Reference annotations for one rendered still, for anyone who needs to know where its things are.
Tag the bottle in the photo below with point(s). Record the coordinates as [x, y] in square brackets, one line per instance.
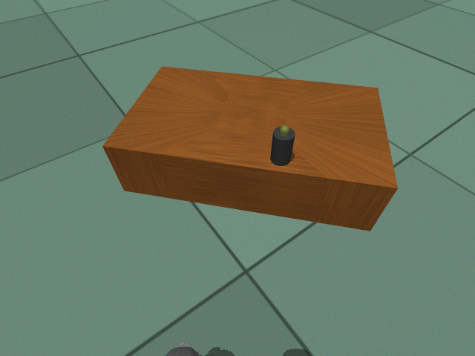
[282, 144]

